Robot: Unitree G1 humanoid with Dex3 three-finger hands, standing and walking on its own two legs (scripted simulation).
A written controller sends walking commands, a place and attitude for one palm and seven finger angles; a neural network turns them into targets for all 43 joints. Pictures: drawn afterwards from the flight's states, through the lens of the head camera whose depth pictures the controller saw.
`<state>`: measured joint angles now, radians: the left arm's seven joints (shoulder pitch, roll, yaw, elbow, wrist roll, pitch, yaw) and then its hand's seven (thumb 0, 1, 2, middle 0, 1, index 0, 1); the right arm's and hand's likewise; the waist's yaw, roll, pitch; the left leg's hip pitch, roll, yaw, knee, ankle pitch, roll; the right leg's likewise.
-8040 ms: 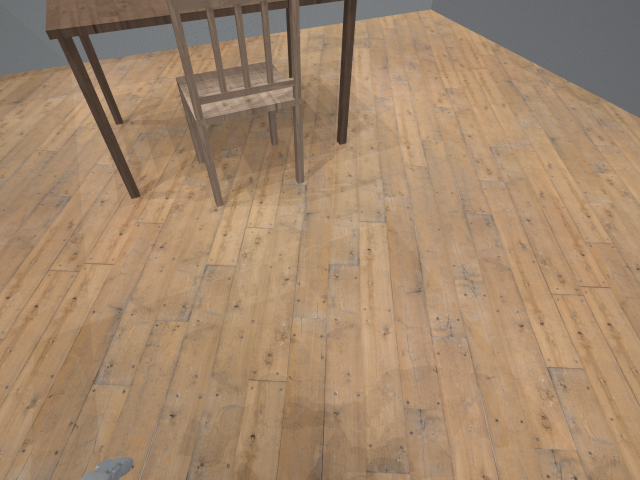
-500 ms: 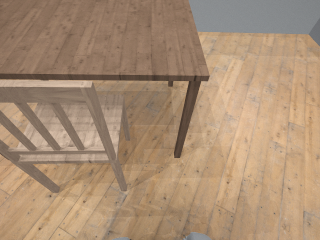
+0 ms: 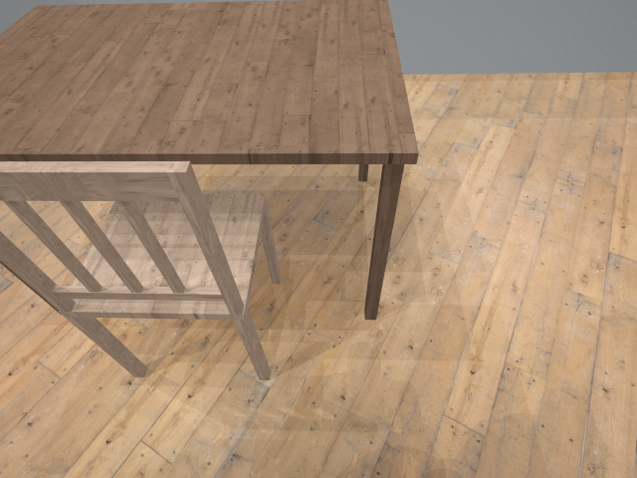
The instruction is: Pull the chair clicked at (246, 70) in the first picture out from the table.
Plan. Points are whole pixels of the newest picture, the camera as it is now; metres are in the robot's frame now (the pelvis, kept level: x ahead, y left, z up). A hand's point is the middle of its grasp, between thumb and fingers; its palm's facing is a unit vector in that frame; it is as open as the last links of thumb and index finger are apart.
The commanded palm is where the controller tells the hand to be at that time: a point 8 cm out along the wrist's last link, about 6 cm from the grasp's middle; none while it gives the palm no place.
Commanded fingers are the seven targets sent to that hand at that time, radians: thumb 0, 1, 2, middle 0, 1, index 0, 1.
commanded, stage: come to a stop and stand still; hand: left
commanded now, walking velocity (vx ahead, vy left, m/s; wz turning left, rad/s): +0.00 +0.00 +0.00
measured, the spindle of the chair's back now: (107, 250) +0.48 +0.46 -0.10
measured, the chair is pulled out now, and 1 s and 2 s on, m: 0.00 0.00 0.00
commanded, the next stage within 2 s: look again from close up in 0.50 s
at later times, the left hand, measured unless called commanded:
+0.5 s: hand out of the picture +0.02 +0.21 -0.18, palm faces +0.02 -0.98 -0.19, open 7.3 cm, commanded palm none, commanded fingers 0.00 0.90 0.90 -0.20 -0.30 -0.20 -0.30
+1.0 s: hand out of the picture +0.01 +0.21 -0.18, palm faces +0.00 -0.97 -0.23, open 7.4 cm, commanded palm none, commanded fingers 0.00 0.90 0.90 -0.20 -0.30 -0.20 -0.30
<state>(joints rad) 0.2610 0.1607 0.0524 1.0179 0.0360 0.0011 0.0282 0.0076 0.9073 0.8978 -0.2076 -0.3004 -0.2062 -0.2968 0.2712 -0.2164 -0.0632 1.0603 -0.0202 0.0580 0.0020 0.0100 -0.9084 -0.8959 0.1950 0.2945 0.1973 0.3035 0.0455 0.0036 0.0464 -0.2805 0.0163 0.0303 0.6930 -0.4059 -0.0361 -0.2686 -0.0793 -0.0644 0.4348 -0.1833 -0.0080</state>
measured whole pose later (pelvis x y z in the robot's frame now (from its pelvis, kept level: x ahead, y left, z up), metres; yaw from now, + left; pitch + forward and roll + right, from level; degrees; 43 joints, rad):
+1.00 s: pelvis +0.01 +0.04 -0.01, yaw -2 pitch -1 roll +1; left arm 0.27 0.14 0.00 1.12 0.01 -0.01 0.02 0.01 0.91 0.90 -0.20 -0.30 -0.20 -0.30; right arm 0.33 -0.15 0.02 1.08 -0.02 -0.02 -0.02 0.01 -0.91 -0.90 0.20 0.29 0.20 0.30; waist 0.00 0.05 0.03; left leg -0.12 0.01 0.06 0.48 -0.33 0.00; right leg -0.25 -0.06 -0.03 0.54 -0.26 0.02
